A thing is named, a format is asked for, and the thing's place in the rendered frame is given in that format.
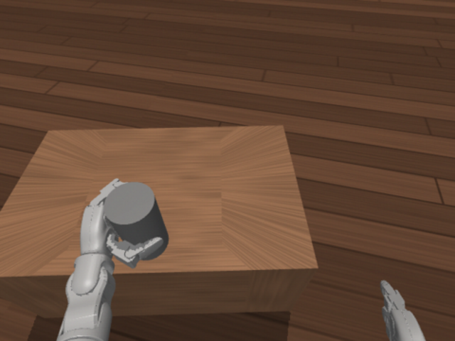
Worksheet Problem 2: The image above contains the right robot hand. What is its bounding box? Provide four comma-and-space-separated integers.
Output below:
380, 280, 426, 341

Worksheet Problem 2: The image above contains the can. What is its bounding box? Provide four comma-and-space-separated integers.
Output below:
104, 182, 168, 261

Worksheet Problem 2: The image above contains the left robot hand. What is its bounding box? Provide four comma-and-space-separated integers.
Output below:
80, 178, 164, 269

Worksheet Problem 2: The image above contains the left robot arm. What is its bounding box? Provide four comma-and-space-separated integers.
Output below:
56, 252, 116, 341

